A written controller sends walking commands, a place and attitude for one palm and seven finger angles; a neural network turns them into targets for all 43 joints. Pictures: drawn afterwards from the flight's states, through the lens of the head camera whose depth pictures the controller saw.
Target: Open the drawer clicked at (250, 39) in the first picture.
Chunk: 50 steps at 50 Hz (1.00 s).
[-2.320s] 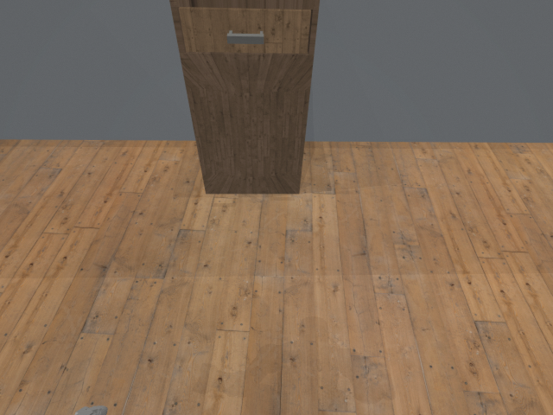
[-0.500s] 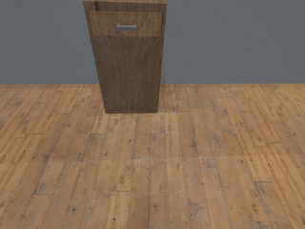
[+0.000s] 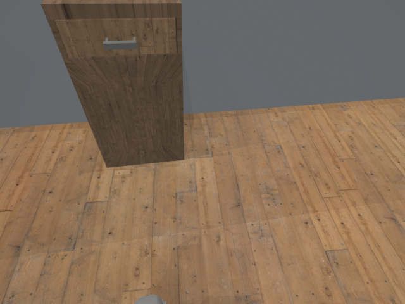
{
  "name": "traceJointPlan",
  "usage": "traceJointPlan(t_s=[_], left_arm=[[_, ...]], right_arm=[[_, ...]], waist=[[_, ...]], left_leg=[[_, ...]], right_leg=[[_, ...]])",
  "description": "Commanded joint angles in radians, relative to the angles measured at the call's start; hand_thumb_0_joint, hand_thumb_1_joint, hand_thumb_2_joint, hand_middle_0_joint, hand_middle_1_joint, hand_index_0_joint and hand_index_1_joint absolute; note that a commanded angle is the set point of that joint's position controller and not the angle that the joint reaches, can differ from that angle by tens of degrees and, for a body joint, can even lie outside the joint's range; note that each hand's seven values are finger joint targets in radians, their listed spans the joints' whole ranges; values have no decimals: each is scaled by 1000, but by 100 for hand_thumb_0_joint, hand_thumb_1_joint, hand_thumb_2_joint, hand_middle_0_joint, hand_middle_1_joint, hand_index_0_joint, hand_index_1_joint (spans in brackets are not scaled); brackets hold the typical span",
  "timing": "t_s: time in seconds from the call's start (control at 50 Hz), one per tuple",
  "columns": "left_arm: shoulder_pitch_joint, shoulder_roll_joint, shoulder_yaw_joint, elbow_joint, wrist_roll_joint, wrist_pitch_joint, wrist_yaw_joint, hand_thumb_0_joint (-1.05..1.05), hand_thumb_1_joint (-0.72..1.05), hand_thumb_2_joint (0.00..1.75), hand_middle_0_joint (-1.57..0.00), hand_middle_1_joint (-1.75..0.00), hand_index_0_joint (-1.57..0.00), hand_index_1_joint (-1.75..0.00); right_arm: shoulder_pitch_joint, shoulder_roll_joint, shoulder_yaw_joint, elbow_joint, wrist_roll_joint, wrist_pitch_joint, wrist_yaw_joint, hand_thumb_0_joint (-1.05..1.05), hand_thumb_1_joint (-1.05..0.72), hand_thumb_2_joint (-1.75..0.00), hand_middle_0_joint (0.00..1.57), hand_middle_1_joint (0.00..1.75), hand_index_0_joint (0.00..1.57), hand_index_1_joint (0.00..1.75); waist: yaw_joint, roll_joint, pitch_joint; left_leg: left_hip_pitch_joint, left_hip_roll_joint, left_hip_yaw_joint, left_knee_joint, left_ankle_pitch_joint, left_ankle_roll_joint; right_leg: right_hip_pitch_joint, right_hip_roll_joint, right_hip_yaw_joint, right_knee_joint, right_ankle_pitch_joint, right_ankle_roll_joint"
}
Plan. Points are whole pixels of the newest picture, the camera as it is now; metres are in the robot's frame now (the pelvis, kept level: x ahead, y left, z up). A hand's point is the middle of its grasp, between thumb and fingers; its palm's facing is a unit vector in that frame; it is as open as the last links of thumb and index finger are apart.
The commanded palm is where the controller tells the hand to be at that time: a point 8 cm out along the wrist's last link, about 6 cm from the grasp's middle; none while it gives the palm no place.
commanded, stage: walk to a spot facing it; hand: left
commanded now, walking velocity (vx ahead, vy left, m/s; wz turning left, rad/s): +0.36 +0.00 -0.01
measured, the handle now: (120, 42) +1.00 +0.36 +0.03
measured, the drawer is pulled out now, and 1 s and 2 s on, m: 0.00 0.00 0.00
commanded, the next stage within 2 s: turn to face it in 0.18 s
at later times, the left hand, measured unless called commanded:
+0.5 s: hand (121, 249) +0.28 +0.21 -0.17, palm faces -0.02 -0.98 -0.19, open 7.3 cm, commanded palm none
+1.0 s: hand (111, 246) +0.29 +0.25 -0.18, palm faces +0.18 -0.97 -0.18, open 7.3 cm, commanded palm none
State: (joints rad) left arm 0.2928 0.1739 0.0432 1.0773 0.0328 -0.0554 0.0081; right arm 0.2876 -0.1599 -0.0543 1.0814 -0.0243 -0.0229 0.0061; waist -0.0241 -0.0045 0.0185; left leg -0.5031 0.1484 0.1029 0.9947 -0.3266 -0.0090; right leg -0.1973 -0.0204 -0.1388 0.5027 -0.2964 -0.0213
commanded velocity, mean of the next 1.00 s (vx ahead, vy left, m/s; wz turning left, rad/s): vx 0.11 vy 0.00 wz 0.13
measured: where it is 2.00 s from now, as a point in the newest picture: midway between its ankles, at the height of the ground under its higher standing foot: (184, 246)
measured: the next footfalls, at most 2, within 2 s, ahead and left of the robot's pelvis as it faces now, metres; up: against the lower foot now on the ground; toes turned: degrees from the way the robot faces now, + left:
left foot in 0.14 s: +0.20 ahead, +0.14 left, +0.00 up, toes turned +10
right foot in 0.56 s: +0.33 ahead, -0.10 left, +0.00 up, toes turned -9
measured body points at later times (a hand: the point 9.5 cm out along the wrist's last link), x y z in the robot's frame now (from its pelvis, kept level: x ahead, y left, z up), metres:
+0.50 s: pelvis +0.21 +0.03 +0.01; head +0.23 +0.04 +0.46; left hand +0.28 +0.27 -0.15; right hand +0.15 -0.19 -0.15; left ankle +0.16 +0.13 -0.73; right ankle +0.28 -0.11 -0.71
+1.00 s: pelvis +0.28 +0.05 +0.00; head +0.29 +0.08 +0.45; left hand +0.28 +0.30 -0.17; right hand +0.37 -0.19 -0.13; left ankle +0.28 +0.14 -0.73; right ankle +0.27 -0.09 -0.68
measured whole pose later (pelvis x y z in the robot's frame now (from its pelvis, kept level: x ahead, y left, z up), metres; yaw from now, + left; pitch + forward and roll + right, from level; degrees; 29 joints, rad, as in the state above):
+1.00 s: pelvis +0.28 +0.05 +0.00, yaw +7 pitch -1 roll -1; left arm 0.24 0.21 0.06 1.06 0.03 0.03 0.01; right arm 0.22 -0.17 -0.04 1.01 -0.03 -0.02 -0.03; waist 0.00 -0.05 0.03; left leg -0.24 0.03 0.12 0.54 -0.29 0.05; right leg -0.38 -0.09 -0.09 0.98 -0.44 0.04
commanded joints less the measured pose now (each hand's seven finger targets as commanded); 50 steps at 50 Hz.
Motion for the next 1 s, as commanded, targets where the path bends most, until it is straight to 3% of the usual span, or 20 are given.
traceJointPlan(t_s=[0.0, 0.04, 0.08, 0.1, 0.12, 0.14, 0.16, 0.2, 0.26, 0.42, 0.5, 0.54, 0.56, 0.58, 0.64, 0.8, 0.82, 0.84, 0.86, 0.98], left_arm=[[56, 154, 30, -26, -3, -16, -1, 0, 90, 90, -20, -30, -20, -30], [68, 152, 33, -21, -3, -14, -2, 0, 90, 90, -20, -30, -20, -30], [57, 139, 35, -24, -7, -9, -1, 0, 90, 90, -20, -30, -20, -30], [67, 104, 28, -32, -10, -6, -5, 0, 90, 90, -20, -30, -20, -30], [86, 36, 23, -57, -21, -3, -13, 0, 90, 90, -20, -30, -20, -30], [30, 55, 21, -94, -12, -7, -9, 0, 90, 90, -20, -30, -20, -30], [-10, 55, 22, -98, -8, -5, -7, 0, 90, 90, -20, -30, -20, -30], [-14, 37, 27, -71, -1, 4, -21, 0, 90, 90, -20, -30, -20, -30], [59, -2, 28, -40, 1, 34, -22, 0, 90, 90, -20, -30, -20, -30], [-40, -4, 3, -73, -5, 36, -8, 0, 90, 90, -20, -30, -20, -30], [38, 60, 15, -51, -8, 21, 3, 0, 90, 90, -20, -30, -20, -30], [148, 206, 40, -22, -6, 7, 18, 0, 90, 90, -20, -30, -20, -30], [147, 197, 33, -28, -16, 10, 21, 0, 90, 90, -20, -30, -20, -30], [88, 186, 36, -41, -13, 11, 26, 0, 90, 90, -20, -30, -20, -30], [-21, 128, 24, -73, -9, 24, 36, 0, 90, 90, -20, -30, -20, -30], [-76, 145, 41, -101, -15, 61, 31, 0, 90, 90, -20, -30, -20, -30], [-62, 111, 36, -114, -21, 69, 26, 0, 90, 90, -20, -30, -20, -30], [-57, 57, 25, -141, -27, 76, 22, 0, 90, 90, -20, -30, -20, -30], [-104, 64, 19, -154, -20, 78, 22, 0, 90, 90, -20, -30, -20, -30], [-60, 62, 12, -77, -6, 51, -9, 0, 90, 90, -20, -30, -20, -30]], right_arm=[[6, -14, -3, -67, 4, -21, 26, 0, -90, -90, 20, 30, 20, 30], [-23, -33, -8, -85, 5, -32, 26, 0, -90, -90, 20, 30, 20, 30], [71, -61, -16, -63, 4, -44, 17, 0, -90, -90, 20, 30, 20, 30], [184, -118, -27, -28, -3, -52, 6, 0, -90, -90, 20, 30, 20, 30], [312, -239, -57, -3, -19, -58, -7, 0, -90, -90, 20, 30, 20, 30], [336, -253, -51, 6, -12, -47, -14, 0, -90, -90, 20, 30, 20, 30], [265, -221, -43, -9, -7, -46, -24, 0, -90, -90, 20, 30, 20, 30], [120, -124, -16, -48, -5, -58, -26, 0, -90, -90, 20, 30, 20, 30], [76, -62, -10, -45, 0, -77, -35, 0, -90, -90, 20, 30, 20, 30], [110, -104, -6, 1, 3, -43, -34, 0, -90, -90, 20, 30, 20, 30], [90, -103, -8, 11, 9, -21, -32, 0, -90, -90, 20, 30, 20, 30], [151, -23, -1, -11, 21, -14, -23, 0, -90, -90, 20, 30, 20, 30], [111, -33, 0, -29, 24, 10, -34, 0, -90, -90, 20, 30, 20, 30], [97, -30, -1, -30, 20, 18, -34, 0, -90, -90, 20, 30, 20, 30], [67, -22, -3, -16, 16, 33, -22, 0, -90, -90, 20, 30, 20, 30], [77, -33, 0, -41, 9, 34, -8, 0, -90, -90, 20, 30, 20, 30], [92, -92, -10, -48, 5, 27, -6, 0, -90, -90, 20, 30, 20, 30], [106, -178, -22, -66, -4, 21, -12, 0, -90, -90, 20, 30, 20, 30], [99, -197, -25, -66, -10, 19, -20, 0, -90, -90, 20, 30, 20, 30], [45, -148, -6, -71, 0, -22, -38, 0, -90, -90, 20, 30, 20, 30]], waist=[[13, -117, 96], [12, -92, 108], [-42, -11, 80], [-86, 108, 23], [-116, 379, -43], [-116, 365, -48], [-92, 276, -9], [-27, 120, 99], [28, 107, 51], [7, 160, 13], [69, 84, -15], [76, -230, -136], [84, -243, -127], [73, -291, -106], [34, -134, -43], [-4, -110, 2], [-10, 57, -3], [-12, 295, 13], [-30, 316, 29], [0, 136, 3]], left_leg=[[74, -19, 35, -223, 79, -6], [123, -36, 53, -297, 87, -1], [324, -67, 77, -409, 109, 2], [482, -21, -12, -496, 41, 25], [607, 236, -388, -668, -30, 115], [573, 327, -555, -786, -106, 173], [514, 349, -556, -788, -112, 192], [354, 275, -334, -807, -54, 143], [312, 194, -75, -777, 287, 111], [390, 116, 2, -656, 654, 141], [309, 68, -31, -485, 453, 73], [59, -109, 41, -116, -226, -10], [60, -97, -46, 14, -342, -11], [35, -70, -79, 88, -311, -15], [52, -52, -73, 98, -189, -27], [324, -80, 33, -454, 93, -26], [365, -3, -95, -568, 164, 2], [326, 183, -340, -694, 282, 90], [295, 247, -452, -763, 243, 168], [438, 132, -247, -757, 271, 171]], right_leg=[[-115, -230, 170, -307, -84, -126], [-93, -232, 173, -273, -59, -118], [-142, -186, 122, -131, 3, -90], [-192, -117, 73, 98, 88, -60], [-365, 11, -25, 457, -135, -2], [-440, 33, 66, 675, -295, -13], [-507, -25, 118, 799, -230, -19], [-499, -92, 144, 808, -55, -6], [-400, -102, 131, 711, 40, 22], [-204, -51, 6, 190, 86, 52], [45, -65, 12, -42, 270, 53], [313, -415, 317, -84, 760, -90], [230, -461, 322, -121, 836, -145], [176, -444, 318, -138, 772, -162], [44, -365, 153, -158, 539, -129], [-145, -275, 9, -54, 122, -28], [-202, -209, -30, 64, 14, 19], [-254, -102, -57, 196, -172, 81], [-270, -71, 8, 369, -303, 79], [-352, -90, 89, 514, -96, 69]])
